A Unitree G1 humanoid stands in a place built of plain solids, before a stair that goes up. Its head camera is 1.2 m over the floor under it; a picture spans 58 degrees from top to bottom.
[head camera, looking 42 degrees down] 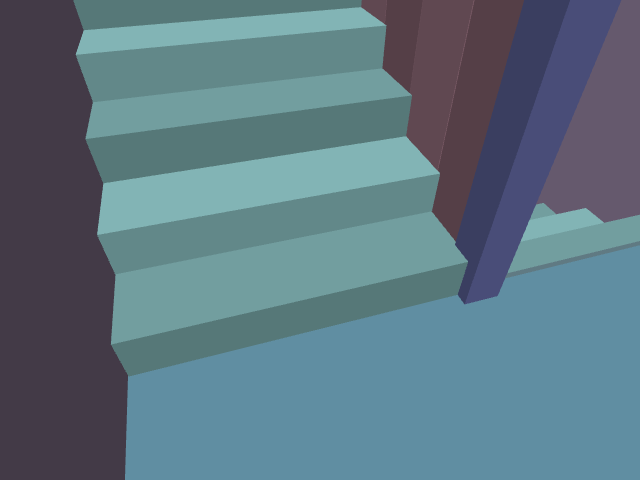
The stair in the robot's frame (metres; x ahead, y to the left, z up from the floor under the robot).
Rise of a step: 0.17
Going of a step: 0.28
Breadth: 1.15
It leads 17 degrees to the left of straight ahead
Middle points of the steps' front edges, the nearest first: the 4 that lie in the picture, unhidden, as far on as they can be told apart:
0.87 0.04 0.17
1.14 0.12 0.34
1.41 0.20 0.51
1.69 0.28 0.68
